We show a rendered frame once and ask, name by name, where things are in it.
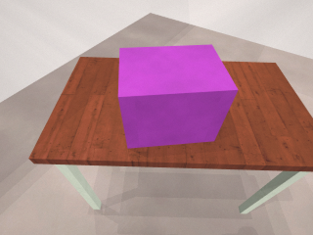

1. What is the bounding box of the carton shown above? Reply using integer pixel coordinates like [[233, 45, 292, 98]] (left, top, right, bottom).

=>
[[117, 44, 239, 149]]

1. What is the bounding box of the table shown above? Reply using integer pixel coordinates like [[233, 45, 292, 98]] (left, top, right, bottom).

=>
[[29, 57, 313, 214]]

